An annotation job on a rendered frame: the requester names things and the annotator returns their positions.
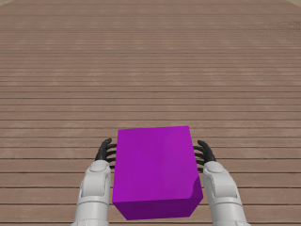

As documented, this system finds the robot left forearm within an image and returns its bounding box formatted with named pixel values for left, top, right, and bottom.
left=70, top=160, right=112, bottom=226

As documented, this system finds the carton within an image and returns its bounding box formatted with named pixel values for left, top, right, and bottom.
left=112, top=125, right=204, bottom=220

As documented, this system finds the robot right hand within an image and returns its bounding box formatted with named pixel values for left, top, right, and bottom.
left=193, top=140, right=216, bottom=172

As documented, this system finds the robot left hand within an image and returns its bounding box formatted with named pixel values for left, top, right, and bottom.
left=94, top=138, right=117, bottom=170

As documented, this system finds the robot right forearm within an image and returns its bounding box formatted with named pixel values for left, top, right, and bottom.
left=203, top=161, right=251, bottom=226

